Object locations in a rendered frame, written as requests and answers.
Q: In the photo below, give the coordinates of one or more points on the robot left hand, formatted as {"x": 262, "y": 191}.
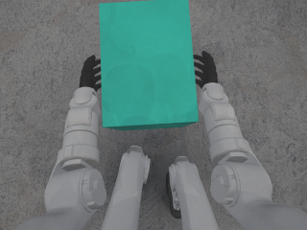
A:
{"x": 87, "y": 78}

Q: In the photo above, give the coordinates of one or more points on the robot left shin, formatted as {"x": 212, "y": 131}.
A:
{"x": 127, "y": 154}

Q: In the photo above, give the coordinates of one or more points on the robot right hand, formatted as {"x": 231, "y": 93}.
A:
{"x": 208, "y": 68}

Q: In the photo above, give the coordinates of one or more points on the left robot upper arm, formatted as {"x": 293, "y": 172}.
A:
{"x": 71, "y": 200}

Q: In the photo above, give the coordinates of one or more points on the right robot forearm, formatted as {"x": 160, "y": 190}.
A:
{"x": 225, "y": 137}

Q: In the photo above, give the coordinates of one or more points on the right robot upper arm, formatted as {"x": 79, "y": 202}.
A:
{"x": 245, "y": 190}

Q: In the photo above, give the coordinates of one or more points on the left robot forearm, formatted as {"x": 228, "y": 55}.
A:
{"x": 81, "y": 132}

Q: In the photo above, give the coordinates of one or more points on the left robot thigh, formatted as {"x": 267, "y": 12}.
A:
{"x": 124, "y": 207}

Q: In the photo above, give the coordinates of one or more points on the carton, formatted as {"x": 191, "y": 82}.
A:
{"x": 147, "y": 65}

